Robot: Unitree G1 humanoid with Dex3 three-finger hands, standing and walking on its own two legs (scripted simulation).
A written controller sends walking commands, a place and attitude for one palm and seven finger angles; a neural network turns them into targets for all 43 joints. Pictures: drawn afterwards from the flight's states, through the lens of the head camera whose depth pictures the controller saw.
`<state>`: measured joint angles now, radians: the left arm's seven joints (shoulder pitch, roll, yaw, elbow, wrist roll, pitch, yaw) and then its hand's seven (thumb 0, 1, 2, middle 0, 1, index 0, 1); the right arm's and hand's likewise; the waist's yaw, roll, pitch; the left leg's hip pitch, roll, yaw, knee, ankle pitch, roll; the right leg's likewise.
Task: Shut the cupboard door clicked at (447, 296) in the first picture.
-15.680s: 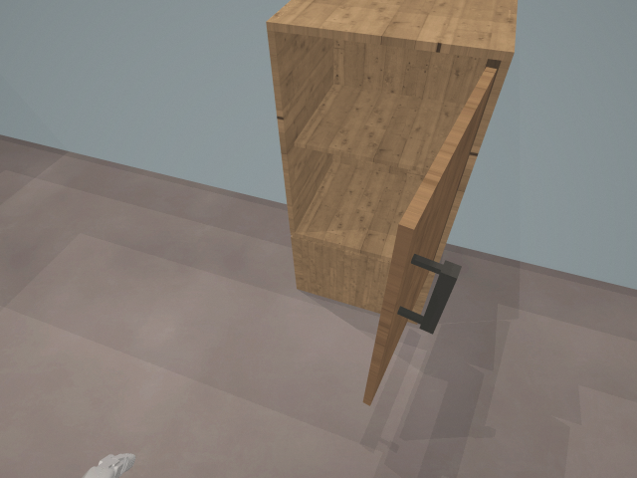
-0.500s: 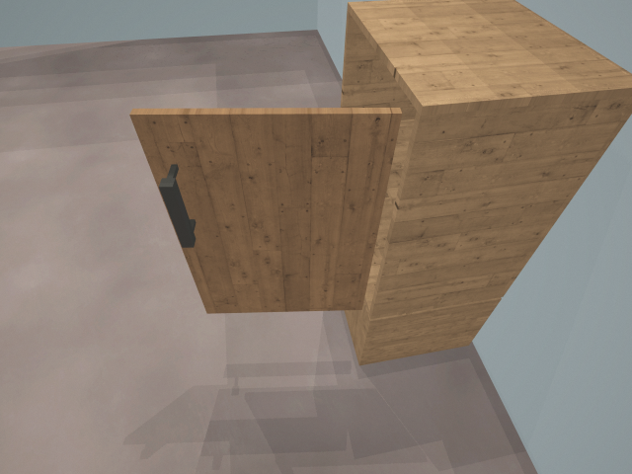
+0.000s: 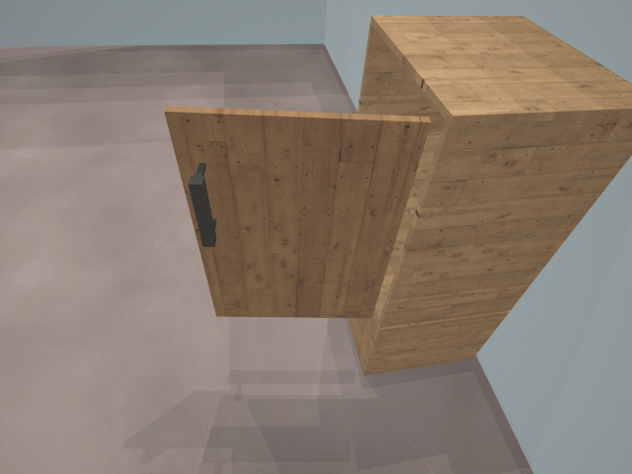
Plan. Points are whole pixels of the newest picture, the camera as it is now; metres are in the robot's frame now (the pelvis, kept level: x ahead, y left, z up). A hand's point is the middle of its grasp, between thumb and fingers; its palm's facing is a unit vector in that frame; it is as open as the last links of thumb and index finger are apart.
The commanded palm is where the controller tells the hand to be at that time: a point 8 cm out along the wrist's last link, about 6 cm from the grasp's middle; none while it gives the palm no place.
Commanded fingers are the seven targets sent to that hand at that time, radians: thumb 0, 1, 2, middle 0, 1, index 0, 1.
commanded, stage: look again from close up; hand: left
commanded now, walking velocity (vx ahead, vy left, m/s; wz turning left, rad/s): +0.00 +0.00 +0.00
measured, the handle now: (205, 206) +0.55 +0.24 +0.00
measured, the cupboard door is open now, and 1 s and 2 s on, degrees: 81 81 81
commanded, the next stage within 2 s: shuffle to correct the standing spot in 0.16 s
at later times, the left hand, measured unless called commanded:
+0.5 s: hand out of the picture -0.07 +0.18 -0.18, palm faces +0.07 -0.99 -0.16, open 7.4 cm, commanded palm none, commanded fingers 0.00 0.90 0.90 -0.20 -0.30 -0.20 -0.30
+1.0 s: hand out of the picture +0.05 +0.15 -0.16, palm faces +0.12 -0.98 -0.13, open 7.3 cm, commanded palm none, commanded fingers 0.00 0.90 0.90 -0.20 -0.30 -0.20 -0.30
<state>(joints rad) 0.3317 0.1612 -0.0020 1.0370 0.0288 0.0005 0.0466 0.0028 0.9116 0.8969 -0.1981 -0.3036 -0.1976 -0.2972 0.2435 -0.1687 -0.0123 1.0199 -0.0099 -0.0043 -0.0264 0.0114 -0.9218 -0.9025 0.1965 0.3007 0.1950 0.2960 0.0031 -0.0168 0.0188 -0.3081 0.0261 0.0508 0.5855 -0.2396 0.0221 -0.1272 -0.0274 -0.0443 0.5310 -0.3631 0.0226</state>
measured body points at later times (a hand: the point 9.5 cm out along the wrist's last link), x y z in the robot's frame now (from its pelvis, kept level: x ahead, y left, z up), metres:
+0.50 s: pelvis +0.00 +0.02 +0.00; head +0.00 +0.04 +0.45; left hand -0.07 +0.24 -0.16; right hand +0.01 -0.22 -0.15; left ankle +0.05 +0.10 -0.73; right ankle -0.05 -0.13 -0.73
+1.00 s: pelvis +0.09 +0.01 +0.01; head +0.10 +0.02 +0.46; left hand +0.04 +0.21 -0.15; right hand +0.12 -0.22 -0.14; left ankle +0.13 +0.11 -0.69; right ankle +0.04 -0.10 -0.73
